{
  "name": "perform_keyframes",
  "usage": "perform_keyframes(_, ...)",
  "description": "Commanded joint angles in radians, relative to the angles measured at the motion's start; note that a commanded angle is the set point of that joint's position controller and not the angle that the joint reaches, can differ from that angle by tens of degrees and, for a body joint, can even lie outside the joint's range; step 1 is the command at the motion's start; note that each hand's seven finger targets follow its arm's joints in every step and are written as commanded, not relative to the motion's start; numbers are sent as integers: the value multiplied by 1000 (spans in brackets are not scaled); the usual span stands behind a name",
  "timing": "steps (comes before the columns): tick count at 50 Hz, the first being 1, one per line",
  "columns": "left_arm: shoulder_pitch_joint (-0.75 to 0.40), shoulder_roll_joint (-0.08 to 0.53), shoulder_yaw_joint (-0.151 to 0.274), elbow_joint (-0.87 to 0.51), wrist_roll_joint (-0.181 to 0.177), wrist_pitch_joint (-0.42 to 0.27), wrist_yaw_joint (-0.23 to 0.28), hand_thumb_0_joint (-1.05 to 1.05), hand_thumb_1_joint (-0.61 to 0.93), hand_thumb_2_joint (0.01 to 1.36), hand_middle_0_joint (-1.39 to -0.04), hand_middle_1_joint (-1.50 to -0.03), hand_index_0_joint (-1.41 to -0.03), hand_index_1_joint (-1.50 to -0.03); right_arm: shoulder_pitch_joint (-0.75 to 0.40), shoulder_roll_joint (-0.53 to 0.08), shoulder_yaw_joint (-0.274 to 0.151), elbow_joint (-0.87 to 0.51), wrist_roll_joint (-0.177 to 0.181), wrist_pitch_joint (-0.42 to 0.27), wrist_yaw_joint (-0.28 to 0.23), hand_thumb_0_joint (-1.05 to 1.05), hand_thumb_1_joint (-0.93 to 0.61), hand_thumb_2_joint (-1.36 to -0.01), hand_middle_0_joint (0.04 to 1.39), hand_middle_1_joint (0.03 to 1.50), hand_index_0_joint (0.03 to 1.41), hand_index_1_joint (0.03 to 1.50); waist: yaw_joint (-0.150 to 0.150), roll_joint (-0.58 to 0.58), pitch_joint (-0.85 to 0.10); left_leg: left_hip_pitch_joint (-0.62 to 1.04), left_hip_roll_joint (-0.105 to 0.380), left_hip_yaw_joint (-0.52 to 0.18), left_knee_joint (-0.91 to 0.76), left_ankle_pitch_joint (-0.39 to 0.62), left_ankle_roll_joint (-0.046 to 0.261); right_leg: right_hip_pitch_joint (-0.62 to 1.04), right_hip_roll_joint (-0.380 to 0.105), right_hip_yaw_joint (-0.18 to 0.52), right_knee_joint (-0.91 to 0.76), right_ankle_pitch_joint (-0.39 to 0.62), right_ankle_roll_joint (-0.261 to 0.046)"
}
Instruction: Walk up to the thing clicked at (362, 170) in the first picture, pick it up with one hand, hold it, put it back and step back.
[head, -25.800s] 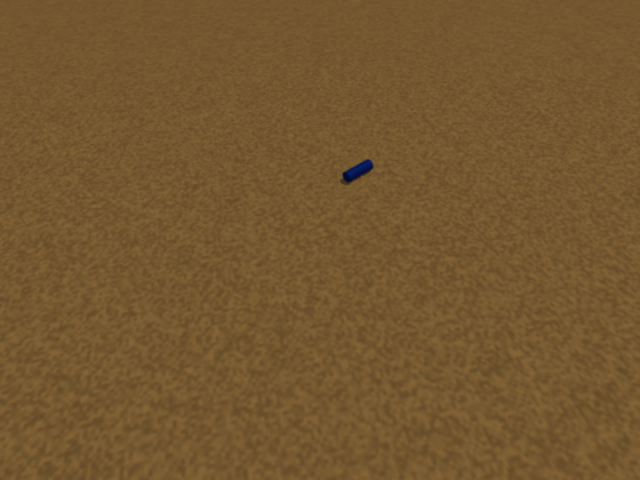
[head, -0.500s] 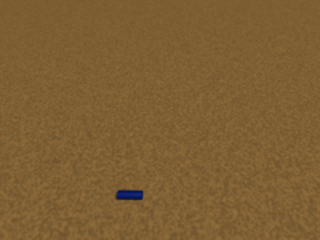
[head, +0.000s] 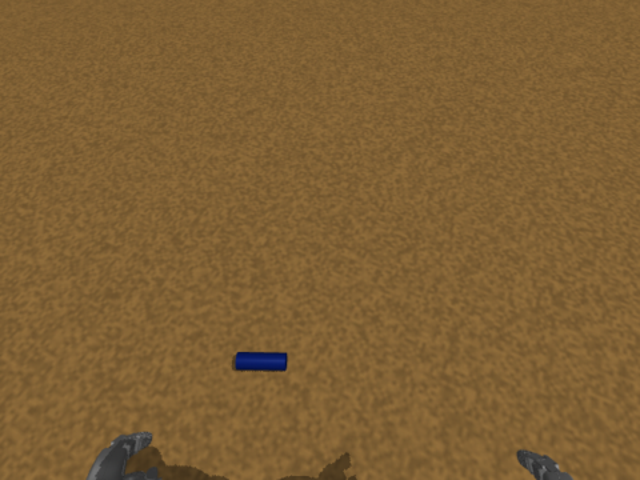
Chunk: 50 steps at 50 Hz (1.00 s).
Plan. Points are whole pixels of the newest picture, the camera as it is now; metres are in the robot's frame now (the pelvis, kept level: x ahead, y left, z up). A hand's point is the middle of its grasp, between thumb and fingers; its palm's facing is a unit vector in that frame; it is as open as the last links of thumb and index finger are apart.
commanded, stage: rise first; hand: left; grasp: from above
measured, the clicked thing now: (261, 361) +0.50 +0.20 -0.75
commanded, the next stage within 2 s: none
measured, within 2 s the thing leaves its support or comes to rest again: neither
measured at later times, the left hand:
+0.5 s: hand (161, 470) +0.16 +0.25 -0.20, palm faces -0.13 -0.90 -0.42, open 13.9 cm
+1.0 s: hand out of the picture +0.14 +0.26 -0.23, palm faces -0.24 -0.84 -0.50, open 14.2 cm
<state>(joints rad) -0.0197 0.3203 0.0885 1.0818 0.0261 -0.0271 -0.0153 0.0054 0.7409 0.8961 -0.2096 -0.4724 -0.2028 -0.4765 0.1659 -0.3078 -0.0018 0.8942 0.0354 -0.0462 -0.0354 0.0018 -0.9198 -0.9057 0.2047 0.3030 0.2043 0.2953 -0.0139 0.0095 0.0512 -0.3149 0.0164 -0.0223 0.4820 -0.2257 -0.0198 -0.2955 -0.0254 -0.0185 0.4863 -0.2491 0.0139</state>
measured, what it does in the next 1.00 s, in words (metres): lowers itself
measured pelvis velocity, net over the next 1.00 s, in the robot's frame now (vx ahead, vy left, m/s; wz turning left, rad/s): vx -0.01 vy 0.01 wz -0.01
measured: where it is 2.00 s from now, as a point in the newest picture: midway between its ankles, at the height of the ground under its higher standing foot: outside the picture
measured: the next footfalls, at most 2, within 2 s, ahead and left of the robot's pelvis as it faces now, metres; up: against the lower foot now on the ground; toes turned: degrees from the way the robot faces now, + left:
none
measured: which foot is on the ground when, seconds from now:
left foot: down 0.00-1.00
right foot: down 0.00-1.00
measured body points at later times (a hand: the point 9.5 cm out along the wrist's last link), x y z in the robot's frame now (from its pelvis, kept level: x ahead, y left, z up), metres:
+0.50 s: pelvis +0.01 +0.01 -0.06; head +0.10 +0.02 +0.39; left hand +0.17 +0.30 -0.17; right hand +0.16 -0.25 -0.15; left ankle +0.01 +0.13 -0.74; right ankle +0.00 -0.13 -0.74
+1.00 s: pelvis -0.01 +0.01 -0.11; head +0.10 +0.02 +0.33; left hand +0.15 +0.30 -0.20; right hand +0.17 -0.23 -0.19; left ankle +0.01 +0.13 -0.74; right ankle +0.00 -0.13 -0.74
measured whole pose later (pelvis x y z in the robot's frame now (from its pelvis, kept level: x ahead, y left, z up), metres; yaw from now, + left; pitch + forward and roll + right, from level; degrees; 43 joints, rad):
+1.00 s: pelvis -0.01 +0.01 -0.11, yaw -1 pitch +20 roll -2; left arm 0.30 0.31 0.08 0.33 0.29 0.26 0.02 -0.01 -0.56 0.95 -0.10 -1.04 -0.10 -1.04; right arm 0.20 -0.23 -0.02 0.52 0.00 -0.16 -0.04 0.01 -0.93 -0.91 0.21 0.30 0.21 0.30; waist -0.04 0.03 -0.14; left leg -1.04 0.02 -0.05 1.25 -0.56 -0.01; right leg -0.99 -0.02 -0.02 1.20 -0.56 0.03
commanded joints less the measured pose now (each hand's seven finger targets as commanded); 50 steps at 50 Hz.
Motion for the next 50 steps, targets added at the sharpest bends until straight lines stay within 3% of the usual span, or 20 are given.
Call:
perform_keyframes(1, 20, 253, 118, -32, 92, -6, -22, 0, 154, 866, -137, -967, -169, -932, 84, -138, -88, -144, -20, -36, -4, 0, -914, -901, 200, 300, 200, 300, 31, -20, -288, -43, -44, 53, 99, 143, 30, -13, 16, -5, 72, 172, -26)
perform_keyframes(3, 40, 255, 137, -149, 108, 16, -14, 0, -6, 896, -107, -1028, -138, -995, 76, -128, -96, -204, -17, -38, 1, 0, -912, -900, 200, 300, 200, 300, 56, 51, -357, -11, -45, 52, 97, 183, 15, 5, 25, -9, 88, 184, -34)
perform_keyframes(4, 71, 231, 128, -172, 114, 41, -3, 0, -86, 901, -113, -1034, -142, -1003, 70, -120, -96, -227, -16, -36, 1, 0, -921, -902, 200, 300, 200, 300, 55, 57, -338, -22, -43, 50, 86, 173, 14, -9, 26, -12, 79, 168, -34)
perform_keyframes(5, 89, 183, 92, -166, 122, 74, 2, 0, -166, 916, -113, -1025, -133, -1004, 51, -115, -88, -252, -10, -35, 2, 0, -899, -896, 201, 300, 200, 300, 47, 45, -286, -43, -41, 44, 77, 144, 10, -36, 30, -17, 67, 130, -35)
perform_keyframes(7, 13, 194, 89, -227, 133, 124, 16, 0, -326, 937, -119, -1022, -128, -1012, 24, -118, -88, -292, -5, -38, 3, 0, -913, -901, 201, 300, 200, 300, 25, 20, -247, -82, -28, 35, 98, 97, 11, -95, 38, -24, 81, 77, -34)
perform_keyframes(10, 25, 169, 81, -290, 132, 174, 30, 0, -518, 943, -101, -1073, -108, -1065, 28, -109, -89, -328, -7, -53, 8, 0, -910, -903, 201, 300, 200, 300, 13, -10, -233, -139, -15, 28, 143, 28, 13, -167, 44, -31, 130, 5, -32)
perform_keyframes(14, 61, 161, 96, -402, 138, 170, 37, 0, -532, 940, -101, -1070, -108, -1061, 77, -101, -96, -349, -14, -84, 6, 0, -909, -903, 201, 300, 200, 300, -4, -5, -312, -169, -13, 29, 248, 76, 18, -219, 40, -22, 233, 56, -25)
perform_keyframes(17, 64, 188, 113, -518, 153, 159, 41, 0, -550, 955, -99, -1071, -102, -1067, 76, -92, -97, -367, -18, -104, -2, 0, -911, -904, 200, 300, 200, 300, -8, 21, -374, -196, -12, 29, 325, 119, 20, -262, 32, -11, 304, 105, -20)
perform_keyframes(21, 189, 169, 108, -583, 181, 179, 37, 0, -585, 1000, -89, -1029, -73, -1045, 82, -88, -98, -394, -21, -115, -10, 0, -899, -901, 200, 300, 200, 300, -6, 37, -389, -231, -7, 21, 374, 129, 18, -302, 32, -10, 354, 102, -24)
perform_keyframes(32, 309, 146, 75, -774, 214, 276, 40, 0, -562, 963, -82, -1049, -81, -1049, 61, -80, -91, -451, -28, -133, -9, 0, -907, -901, 200, 300, 200, 300, -19, 51, -415, -329, 7, -6, 493, 195, 22, -411, 35, -25, 466, 112, -25)
perform_keyframes(42, 387, 142, 77, -892, 241, 281, 52, 0, -563, 944, -97, -1047, -100, -1042, 49, -75, -89, -506, -29, -152, -8, 0, -920, -904, 201, 300, 200, 300, -16, 77, -439, -421, 6, -22, 548, 57, 15, -515, 40, -31, 552, -3, -32)
perform_keyframes(45, 405, 142, 78, -898, 252, 281, 62, 0, -579, 953, -98, -1043, -97, -1042, 42, -63, -86, -513, -25, -156, -13, 0, -927, -906, 201, 300, 200, 300, -18, 39, -458, -468, -5, -5, 589, 21, 27, -516, 42, -25, 552, 0, -28)
perform_keyframes(48, 267, 170, 64, -872, 275, 260, 67, 0, -605, 958, -114, -1031, -107, -1035, 31, -76, -81, -495, -26, -170, -19, 0, -947, -911, 201, 300, 200, 300, -56, 43, -417, -542, 0, -16, 629, -46, 28, -602, 39, -23, 600, -55, -29)
perform_keyframes(50, 184, 197, 72, -781, 320, 225, 69, 0, -598, 960, -119, -1008, -107, -1018, 21, -79, -81, -481, -28, -184, -23, 0, -941, -910, 201, 300, 200, 300, -59, 38, -391, -622, -3, -14, 686, -113, 31, -691, 37, -19, 651, -112, -30)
